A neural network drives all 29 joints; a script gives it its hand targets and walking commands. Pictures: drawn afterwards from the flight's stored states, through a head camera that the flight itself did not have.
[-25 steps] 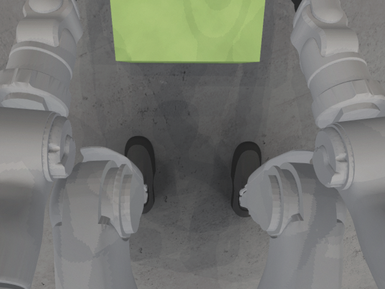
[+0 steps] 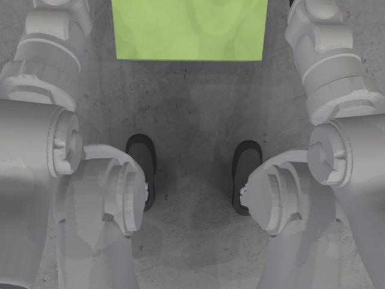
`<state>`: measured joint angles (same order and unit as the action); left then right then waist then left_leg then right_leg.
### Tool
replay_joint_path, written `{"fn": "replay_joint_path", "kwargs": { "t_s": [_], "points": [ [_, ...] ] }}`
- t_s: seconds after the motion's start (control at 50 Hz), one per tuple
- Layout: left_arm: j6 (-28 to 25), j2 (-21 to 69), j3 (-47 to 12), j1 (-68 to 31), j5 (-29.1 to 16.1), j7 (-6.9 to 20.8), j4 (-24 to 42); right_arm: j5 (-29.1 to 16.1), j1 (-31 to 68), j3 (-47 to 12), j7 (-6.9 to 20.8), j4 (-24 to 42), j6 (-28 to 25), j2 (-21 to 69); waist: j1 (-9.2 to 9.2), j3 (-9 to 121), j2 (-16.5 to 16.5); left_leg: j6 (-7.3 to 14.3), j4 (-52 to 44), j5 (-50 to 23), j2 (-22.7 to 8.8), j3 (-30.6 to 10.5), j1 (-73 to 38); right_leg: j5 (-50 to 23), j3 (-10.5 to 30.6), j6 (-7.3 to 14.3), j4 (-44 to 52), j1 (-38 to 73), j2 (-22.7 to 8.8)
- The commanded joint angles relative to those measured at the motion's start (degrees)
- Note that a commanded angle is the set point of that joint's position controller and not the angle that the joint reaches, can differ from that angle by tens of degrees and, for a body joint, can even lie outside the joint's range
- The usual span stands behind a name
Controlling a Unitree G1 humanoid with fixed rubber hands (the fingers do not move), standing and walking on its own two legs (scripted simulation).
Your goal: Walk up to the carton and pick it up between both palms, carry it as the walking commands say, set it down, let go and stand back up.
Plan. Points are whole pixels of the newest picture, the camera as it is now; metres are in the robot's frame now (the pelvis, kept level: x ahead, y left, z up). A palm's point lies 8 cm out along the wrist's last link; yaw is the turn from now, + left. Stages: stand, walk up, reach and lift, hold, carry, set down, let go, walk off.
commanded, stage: reach and lift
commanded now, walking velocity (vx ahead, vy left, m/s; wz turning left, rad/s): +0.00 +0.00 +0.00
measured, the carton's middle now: (189, 3) +0.54 +0.04 -0.29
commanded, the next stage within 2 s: none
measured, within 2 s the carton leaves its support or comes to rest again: leaves its support in 0.56 s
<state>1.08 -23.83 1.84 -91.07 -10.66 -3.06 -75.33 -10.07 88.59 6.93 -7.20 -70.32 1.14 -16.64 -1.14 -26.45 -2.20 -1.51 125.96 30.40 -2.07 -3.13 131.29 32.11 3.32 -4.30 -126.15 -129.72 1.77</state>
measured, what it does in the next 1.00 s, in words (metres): stands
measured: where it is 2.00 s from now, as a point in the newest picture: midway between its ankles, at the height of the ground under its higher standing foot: (194, 186)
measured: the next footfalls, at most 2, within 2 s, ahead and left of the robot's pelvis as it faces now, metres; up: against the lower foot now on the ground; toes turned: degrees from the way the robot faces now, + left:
none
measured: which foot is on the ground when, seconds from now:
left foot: down 0.00-1.00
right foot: down 0.00-1.00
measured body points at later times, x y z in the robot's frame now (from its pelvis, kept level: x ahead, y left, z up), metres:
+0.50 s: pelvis +0.01 +0.00 -0.01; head +0.38 +0.03 +0.23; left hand +0.55 +0.21 -0.21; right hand +0.56 -0.13 -0.21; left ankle +0.12 +0.13 -0.33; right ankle +0.12 -0.14 -0.33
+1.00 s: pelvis +0.00 +0.00 +0.01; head +0.36 +0.03 +0.27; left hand +0.56 +0.21 -0.15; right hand +0.56 -0.13 -0.15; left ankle +0.12 +0.14 -0.33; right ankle +0.12 -0.14 -0.33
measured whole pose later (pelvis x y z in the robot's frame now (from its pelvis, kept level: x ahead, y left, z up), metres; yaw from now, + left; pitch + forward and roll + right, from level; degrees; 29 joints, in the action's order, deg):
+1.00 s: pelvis +0.00 +0.00 +0.01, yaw +0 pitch +38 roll -1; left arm 12.2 -21.8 6.4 -84.4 -5.9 -3.5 -62.7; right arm -5.9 80.1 13.2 -10.2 -56.5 11.4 -12.4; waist -1.2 -16.0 -2.1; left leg -3.0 123.1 28.9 0.6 -4.4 132.7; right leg 31.1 3.5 -4.9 -123.5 -130.9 3.7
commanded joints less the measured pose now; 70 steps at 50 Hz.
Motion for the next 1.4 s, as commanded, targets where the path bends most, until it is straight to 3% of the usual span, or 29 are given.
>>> {"fn": "replay_joint_path", "kwargs": {
  "t_s": [0.0,0.1,0.26,0.48,0.58,0.72,0.84,1.06,1.28,1.38],
  "points": [
    [1.11,36.31,-5.49,-23.01,1.45,12.09,11.52,2.05,22.70,-6.62,11.94,10.02,1.44,37.77,-1.85,59.70,1.10,0.92,-8.39,-15.42,4.54,5.13,-27.81,-14.90,-6.89,2.19,7.65,23.36,4.16],
    [2.75,41.00,-5.47,-21.73,1.70,14.59,14.48,2.90,21.05,-5.55,14.22,10.87,3.06,42.99,-2.10,58.85,1.73,1.04,-7.52,-16.79,4.80,5.73,-26.28,-16.22,-7.07,2.53,7.14,22.10,4.73],
    [3.66,45.07,-6.46,-19.62,0.65,15.68,16.28,1.62,20.62,-6.30,15.31,12.52,3.37,45.79,-1.84,59.30,2.34,1.23,-7.09,-19.91,5.12,5.31,-27.26,-17.95,-7.40,2.90,6.27,20.08,4.84],
    [2.94,48.04,-10.74,-26.25,-3.96,14.70,25.19,-3.02,26.00,-10.76,14.06,18.93,2.68,50.32,-1.66,73.86,2.54,0.72,-6.61,-25.15,5.27,5.85,-34.70,-22.81,-8.38,2.97,5.79,27.05,5.04],
    [3.26,48.12,-11.99,-29.71,-4.96,14.21,28.74,-4.09,28.55,-12.17,13.22,21.19,3.28,51.73,-2.16,80.63,2.64,0.56,-7.20,-24.09,5.25,6.97,-36.99,-22.27,-8.71,2.92,6.70,31.19,5.21],
    [5.02,49.98,-10.77,-29.83,-3.51,14.59,27.92,-3.46,32.07,-12.63,12.90,24.02,4.92,52.67,-2.98,83.09,1.91,0.74,-9.12,-18.93,5.38,8.36,-36.57,-17.46,-9.47,2.54,8.68,33.26,5.32],
    [6.92,53.30,-9.06,-28.79,-1.86,15.55,27.03,-1.94,34.68,-12.44,13.01,27.47,6.36,53.79,-2.62,86.06,1.04,0.88,-10.56,-17.02,5.81,8.93,-36.66,-15.44,-10.27,2.33,10.24,34.75,5.52],
    [9.90,59.49,-7.77,-25.20,1.91,16.85,29.26,1.81,31.13,-9.94,14.29,28.77,9.16,57.62,-1.05,89.67,2.62,0.54,-12.69,-18.80,6.90,9.02,-38.01,-15.85,-11.00,2.32,12.41,31.71,6.11],
    [11.82,64.25,-10.50,-22.25,3.46,16.18,36.52,1.82,27.10,-11.81,15.21,33.38,11.07,61.83,-1.28,102.86,3.77,-0.14,-14.71,-25.44,7.79,9.20,-45.15,-20.47,-11.39,2.02,14.27,33.25,6.97],
    [12.75,67.14,-10.74,-18.97,5.12,16.49,35.96,3.48,23.60,-12.08,15.80,33.28,12.07,64.96,-1.23,102.76,4.72,-0.17,-16.92,-24.34,8.37,9.50,-43.53,-19.84,-11.03,2.07,16.52,31.82,7.17]
  ]
}}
